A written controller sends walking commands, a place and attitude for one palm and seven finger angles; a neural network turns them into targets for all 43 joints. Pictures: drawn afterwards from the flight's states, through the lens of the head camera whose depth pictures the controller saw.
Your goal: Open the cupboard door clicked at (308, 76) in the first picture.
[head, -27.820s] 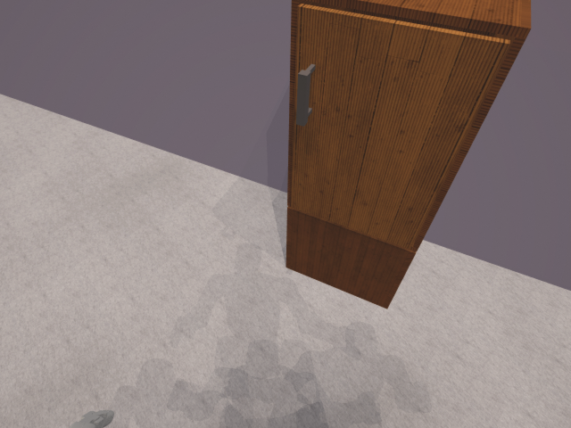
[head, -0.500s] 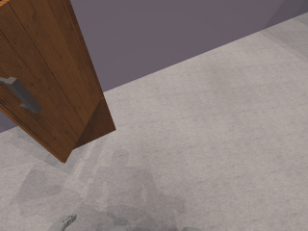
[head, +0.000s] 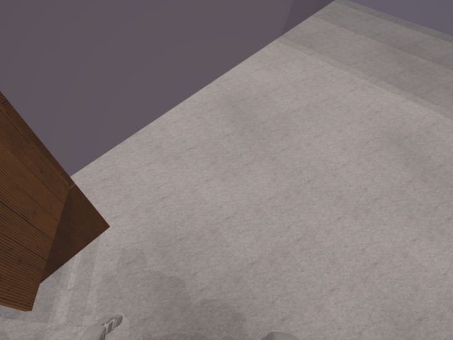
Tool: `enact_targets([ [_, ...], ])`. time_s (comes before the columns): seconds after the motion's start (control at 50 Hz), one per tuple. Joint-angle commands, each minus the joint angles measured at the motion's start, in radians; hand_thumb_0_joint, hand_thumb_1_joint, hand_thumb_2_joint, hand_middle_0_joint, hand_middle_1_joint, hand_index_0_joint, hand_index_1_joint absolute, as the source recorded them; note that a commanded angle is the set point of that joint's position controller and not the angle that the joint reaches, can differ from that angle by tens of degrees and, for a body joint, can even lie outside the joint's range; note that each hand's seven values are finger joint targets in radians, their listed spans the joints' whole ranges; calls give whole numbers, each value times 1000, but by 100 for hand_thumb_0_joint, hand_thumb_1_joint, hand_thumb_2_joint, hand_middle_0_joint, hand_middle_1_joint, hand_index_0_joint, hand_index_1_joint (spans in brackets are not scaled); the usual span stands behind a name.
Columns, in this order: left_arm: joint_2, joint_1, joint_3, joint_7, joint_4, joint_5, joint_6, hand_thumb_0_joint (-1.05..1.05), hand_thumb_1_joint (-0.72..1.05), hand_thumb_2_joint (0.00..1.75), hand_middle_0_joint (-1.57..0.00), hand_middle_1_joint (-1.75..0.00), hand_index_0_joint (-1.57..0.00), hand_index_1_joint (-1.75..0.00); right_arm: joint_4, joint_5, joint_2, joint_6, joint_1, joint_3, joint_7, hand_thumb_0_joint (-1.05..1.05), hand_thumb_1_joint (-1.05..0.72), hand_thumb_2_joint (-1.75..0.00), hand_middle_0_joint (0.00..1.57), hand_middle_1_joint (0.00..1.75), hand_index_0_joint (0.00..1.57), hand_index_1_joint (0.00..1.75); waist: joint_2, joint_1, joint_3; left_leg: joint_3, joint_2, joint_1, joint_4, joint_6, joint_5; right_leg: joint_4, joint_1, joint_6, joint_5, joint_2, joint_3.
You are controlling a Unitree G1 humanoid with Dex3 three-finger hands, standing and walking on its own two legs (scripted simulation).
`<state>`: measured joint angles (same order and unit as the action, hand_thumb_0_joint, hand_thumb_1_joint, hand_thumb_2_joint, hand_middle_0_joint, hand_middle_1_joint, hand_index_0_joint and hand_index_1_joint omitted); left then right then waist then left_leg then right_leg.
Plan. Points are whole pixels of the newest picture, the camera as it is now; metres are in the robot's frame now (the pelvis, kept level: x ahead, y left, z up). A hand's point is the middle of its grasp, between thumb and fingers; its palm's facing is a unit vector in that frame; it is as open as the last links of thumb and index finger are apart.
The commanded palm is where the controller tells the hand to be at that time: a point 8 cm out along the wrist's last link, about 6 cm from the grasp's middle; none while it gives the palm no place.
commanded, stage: walk to a spot facing it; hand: left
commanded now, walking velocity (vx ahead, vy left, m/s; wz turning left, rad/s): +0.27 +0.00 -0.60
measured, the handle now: out of the picture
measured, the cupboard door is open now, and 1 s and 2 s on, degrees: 46 46 46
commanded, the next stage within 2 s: turn to face it in 1.40 s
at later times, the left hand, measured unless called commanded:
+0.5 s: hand (152, 314) +0.18 +0.17 -0.18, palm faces -0.26 -0.95 -0.18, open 7.4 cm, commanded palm none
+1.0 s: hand (255, 198) +0.46 -0.05 -0.16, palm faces -0.50 -0.84 -0.19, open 7.2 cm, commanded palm none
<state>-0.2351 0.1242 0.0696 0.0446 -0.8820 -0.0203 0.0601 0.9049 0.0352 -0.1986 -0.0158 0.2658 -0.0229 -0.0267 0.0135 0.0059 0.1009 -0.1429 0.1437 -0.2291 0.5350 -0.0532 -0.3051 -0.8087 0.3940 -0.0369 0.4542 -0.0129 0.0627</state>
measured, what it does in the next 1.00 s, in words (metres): walks ahead, turning right: right foot, then left foot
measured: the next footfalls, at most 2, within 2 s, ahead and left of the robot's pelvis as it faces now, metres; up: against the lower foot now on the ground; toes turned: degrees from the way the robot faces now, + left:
right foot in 0.06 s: +0.05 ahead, -0.12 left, +0.00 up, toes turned -6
left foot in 0.40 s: +0.17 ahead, +0.10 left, +0.00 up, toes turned -12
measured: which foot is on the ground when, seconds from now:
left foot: down 0.00-0.04, up 0.06-0.38, down 0.40-0.74, up 0.76-1.00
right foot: up 0.00-0.04, down 0.06-0.40, up 0.42-0.72, down 0.74-1.00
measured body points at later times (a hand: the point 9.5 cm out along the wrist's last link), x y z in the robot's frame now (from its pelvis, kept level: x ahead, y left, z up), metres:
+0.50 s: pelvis +0.11 -0.02 +0.00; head +0.16 -0.02 +0.44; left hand +0.20 +0.22 -0.16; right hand +0.12 -0.29 -0.13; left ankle +0.13 +0.11 -0.74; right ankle +0.02 -0.12 -0.67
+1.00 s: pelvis +0.29 -0.17 +0.01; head +0.33 -0.19 +0.46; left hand +0.49 +0.00 -0.14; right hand +0.19 -0.39 -0.14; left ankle +0.41 -0.06 -0.69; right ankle +0.22 -0.22 -0.73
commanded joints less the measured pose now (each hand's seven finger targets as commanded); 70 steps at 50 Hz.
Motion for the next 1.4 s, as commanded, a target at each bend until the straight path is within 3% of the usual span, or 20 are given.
enact_targets([
  [0.0,-115,115,36,-14,42,0,-42,0,90,90,-20,-30,-20,-30,-66,-11,-208,9,17,-70,-1,0,-90,-90,20,30,20,30,67,-40,-166,17,133,-57,121,49,271,390,-320,58,-289,-28,-32],
  [0.02,-245,186,62,-29,19,-13,-52,0,90,90,-20,-30,-20,-30,-111,-24,-119,6,-20,-53,7,0,-90,-90,20,30,20,30,-317,-76,-175,-98,-27,-339,359,-19,-226,506,-480,163,-395,-309,-433],
  [0.04,-293,246,70,-41,4,5,-49,0,90,90,-20,-30,-20,-30,-141,-21,-139,-4,-105,-45,5,0,-90,-90,20,30,20,30,-341,-140,-151,55,-54,-426,531,-15,-398,548,-417,265,-323,-402,-563],
  [0.12,-169,91,48,-57,34,-3,-61,0,90,90,-20,-30,-20,-30,-103,-13,-128,-2,-134,-58,25,0,-90,-90,20,30,20,30,-180,-35,-65,130,-31,-382,557,-17,-123,559,-239,231,-133,-233,-407],
  [0.32,-170,109,59,-31,-4,-1,-82,0,90,90,-20,-30,-20,-30,-84,-18,-109,52,-71,-55,26,0,-90,-90,20,30,20,30,-138,10,-69,82,-133,12,-10,2,11,475,-78,198,-33,-127,-411],
  [0.34,-133,79,52,-26,11,0,-83,0,90,90,-20,-30,-20,-30,-53,-18,-142,61,13,-62,13,0,-90,-90,20,30,20,30,-65,53,-84,110,-98,203,-105,16,-3,387,64,159,-18,-77,-369],
  [0.38,-45,33,29,-9,70,9,-91,0,90,90,-20,-30,-20,-30,-13,14,-312,71,252,-94,-11,0,-90,-90,20,30,20,30,325,148,-166,679,371,427,-341,206,-325,-188,383,59,166,91,-76],
  [0.4,-74,-23,39,4,97,0,-102,0,90,90,-20,-30,-20,-30,-26,10,-307,70,230,-89,-12,0,-90,-90,20,30,20,30,162,135,-100,704,405,331,-359,266,-294,-310,420,61,109,-12,-115],
  [0.52,-4,-56,8,32,44,-9,-79,0,90,90,-20,-30,-20,-30,0,3,-162,95,166,-43,-6,0,-90,-90,20,30,20,30,151,46,-92,125,176,267,-249,140,447,-210,324,31,-140,-75,-19],
  [0.62,-15,-106,6,33,49,-7,-67,0,90,90,-20,-30,-20,-30,19,11,-183,79,149,-47,8,0,-90,-90,20,30,20,30,155,34,-39,8,187,100,-261,124,287,86,57,55,-194,-33,70],
  [0.68,-87,130,30,18,-26,-12,-79,0,90,90,-20,-30,-20,-30,22,0,-185,69,97,-40,14,0,-90,-90,20,30,20,30,43,-105,-133,-73,127,-40,76,74,455,213,-370,109,-208,35,95],
  [0.72,-297,394,84,-17,-92,1,-92,0,90,90,-20,-30,-20,-30,-53,-37,-99,75,24,-25,24,0,-90,-90,20,30,20,30,-379,-201,-285,-46,-91,-496,733,5,-324,545,-706,304,-35,-433,-663],
  [0.74,-301,312,77,-31,-75,15,-82,0,90,90,-20,-30,-20,-30,-47,-29,-133,69,-28,-35,22,0,-90,-90,20,30,20,30,-252,-172,-189,99,-21,-560,829,17,-293,598,-565,330,132,-440,-673],
  [0.84,-115,34,22,-45,-11,-5,-104,0,90,90,-20,-30,-20,-30,57,-3,-70,29,84,-35,31,0,-90,-90,20,30,20,30,-145,28,-99,92,25,-268,514,-3,-35,623,-131,221,-93,-242,-231],
  [1.0,-113,138,30,-35,-107,6,-129,0,90,90,-20,-30,-20,-30,18,-8,-45,63,-59,-36,48,0,-90,-90,20,30,20,30,-100,-13,-53,35,-55,-216,80,6,91,567,-295,208,-299,-201,-195],
  [1.06,-96,139,25,-40,-119,10,-131,0,90,90,-20,-30,-20,-30,59,-5,-86,81,31,-48,37,0,-90,-90,20,30,20,30,-31,47,-89,42,-72,36,-76,40,141,363,-224,162,-475,-145,-150],
  [1.1,-13,164,6,-29,-79,17,-135,0,90,90,-20,-30,-20,-30,124,22,-255,90,300,-84,17,0,-90,-90,20,30,20,30,290,131,-266,523,296,466,-187,242,167,-215,157,76,-57,47,31],
  [1.12,-34,80,3,-31,-56,2,-141,0,90,90,-20,-30,-20,-30,135,17,-239,78,326,-81,10,0,-90,-90,20,30,20,30,228,152,-229,612,351,422,-248,286,139,-408,256,84,107,34,-51],
  [1.26,29,11,-4,1,-69,-7,-97,0,90,90,-20,-30,-20,-30,120,2,-109,103,144,-51,7,0,-90,-90,20,30,20,30,119,31,-77,104,166,144,-324,160,295,-108,176,37,-170,-101,-24],
  [1.38,11,24,4,3,-83,-9,-95,0,90,90,-20,-30,-20,-30,137,4,-138,74,129,-47,20,0,-90,-90,20,30,20,30,101,-1,-30,28,148,30,-264,136,135,183,-80,50,-277,-37,86],
])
